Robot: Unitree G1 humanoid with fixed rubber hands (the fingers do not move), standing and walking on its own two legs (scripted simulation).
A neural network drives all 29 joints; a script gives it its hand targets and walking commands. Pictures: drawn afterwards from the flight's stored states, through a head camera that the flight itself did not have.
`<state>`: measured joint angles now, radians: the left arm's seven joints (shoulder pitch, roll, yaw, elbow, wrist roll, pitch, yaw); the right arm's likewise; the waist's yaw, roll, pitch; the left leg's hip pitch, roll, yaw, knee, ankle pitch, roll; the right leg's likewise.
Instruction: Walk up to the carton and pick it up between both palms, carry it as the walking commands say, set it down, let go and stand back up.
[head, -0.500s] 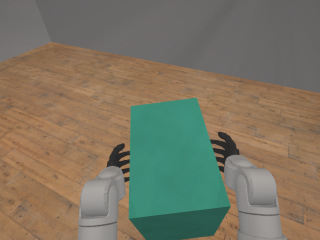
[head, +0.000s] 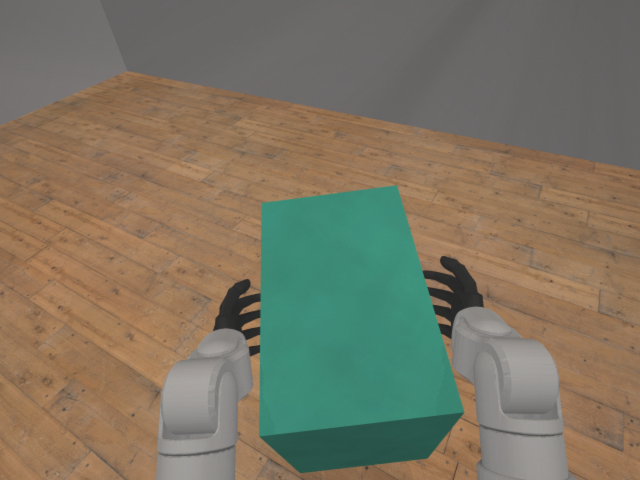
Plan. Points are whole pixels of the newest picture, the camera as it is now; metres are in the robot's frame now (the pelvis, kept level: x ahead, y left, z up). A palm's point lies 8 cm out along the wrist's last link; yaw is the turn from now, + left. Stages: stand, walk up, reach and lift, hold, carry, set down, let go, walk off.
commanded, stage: carry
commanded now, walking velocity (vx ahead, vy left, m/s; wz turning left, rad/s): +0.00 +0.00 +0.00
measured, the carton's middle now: (346, 334) +0.30 +0.00 +0.03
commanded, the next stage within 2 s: hold in 0.90 s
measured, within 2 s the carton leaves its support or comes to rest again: neither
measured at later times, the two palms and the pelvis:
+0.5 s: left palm (230, 357) +0.24 +0.13 +0.09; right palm (469, 335) +0.25 -0.14 +0.10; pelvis -0.01 +0.00 +0.00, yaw +0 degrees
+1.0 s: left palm (238, 366) +0.26 +0.13 +0.05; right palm (455, 345) +0.27 -0.14 +0.05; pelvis -0.02 +0.00 +0.00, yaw -2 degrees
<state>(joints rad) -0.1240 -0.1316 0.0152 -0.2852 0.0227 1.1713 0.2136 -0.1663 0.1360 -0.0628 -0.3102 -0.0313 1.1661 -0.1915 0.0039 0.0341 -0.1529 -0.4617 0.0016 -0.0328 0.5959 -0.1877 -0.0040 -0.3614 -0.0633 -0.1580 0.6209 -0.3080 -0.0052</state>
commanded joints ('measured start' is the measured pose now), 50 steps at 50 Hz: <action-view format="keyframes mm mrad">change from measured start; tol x4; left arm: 1 -494 -874 -484 -186 -233 -46 -120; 45 -545 -884 -448 -109 -207 -130 -158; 46 -360 -534 -97 242 83 -226 -185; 47 -451 -449 -31 593 61 -298 -193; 48 -496 -456 -81 575 34 -381 -204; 50 -580 -618 -328 308 -61 -499 -257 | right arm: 1 -375 901 525 -66 255 -17 118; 17 -416 912 532 -104 251 -27 116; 45 -445 899 509 -45 215 -111 136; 46 -297 548 158 306 -81 -218 156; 47 -376 457 57 657 -56 -294 152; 48 -425 479 118 658 -35 -374 156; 50 -442 692 337 490 39 -482 187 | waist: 1 6 52 -258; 11 6 16 -211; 26 8 -17 -261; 45 5 16 -257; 46 -37 -146 188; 47 -37 -146 175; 50 -20 -110 -93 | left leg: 1 127 135 -162 -151 198 27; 6 72 111 -147 -178 43 14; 16 65 109 -159 -213 -32 14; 26 111 98 -131 -151 137 18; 45 119 107 -146 -164 109 27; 46 228 -125 -35 -176 -200 48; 50 398 -101 -36 -134 -3 50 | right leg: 1 111 -56 92 -44 11 2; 11 101 -61 112 -95 -84 -7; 26 143 -63 113 -86 39 -17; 45 139 -49 99 -72 4 -25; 46 98 112 192 -255 -160 -58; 50 108 88 254 -238 -21 -23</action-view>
